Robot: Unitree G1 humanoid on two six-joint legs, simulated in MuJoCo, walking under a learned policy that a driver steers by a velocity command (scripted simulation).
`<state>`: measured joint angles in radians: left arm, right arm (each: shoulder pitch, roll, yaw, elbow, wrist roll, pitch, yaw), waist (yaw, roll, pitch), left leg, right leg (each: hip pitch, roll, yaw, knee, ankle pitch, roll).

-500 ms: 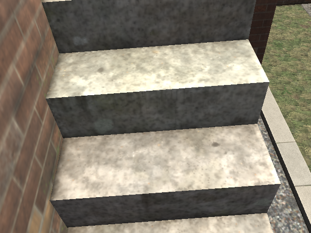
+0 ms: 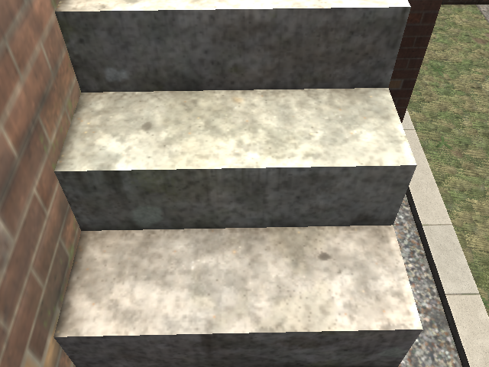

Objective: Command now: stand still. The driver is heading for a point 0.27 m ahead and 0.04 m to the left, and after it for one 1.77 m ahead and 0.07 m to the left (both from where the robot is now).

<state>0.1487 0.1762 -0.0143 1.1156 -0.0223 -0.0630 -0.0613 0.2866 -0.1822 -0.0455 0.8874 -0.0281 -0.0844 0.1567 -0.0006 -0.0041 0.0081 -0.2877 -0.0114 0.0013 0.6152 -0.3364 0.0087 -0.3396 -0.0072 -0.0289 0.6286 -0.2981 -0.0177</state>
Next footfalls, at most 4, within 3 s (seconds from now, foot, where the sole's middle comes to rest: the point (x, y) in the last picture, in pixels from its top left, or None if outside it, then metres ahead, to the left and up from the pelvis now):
2.28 right None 0.20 -0.16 -0.57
2.78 left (206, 296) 0.51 0.11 -0.37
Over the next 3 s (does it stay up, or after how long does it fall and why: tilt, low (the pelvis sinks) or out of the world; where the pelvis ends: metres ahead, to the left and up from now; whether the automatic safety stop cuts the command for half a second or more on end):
stays up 0.40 0.07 0.32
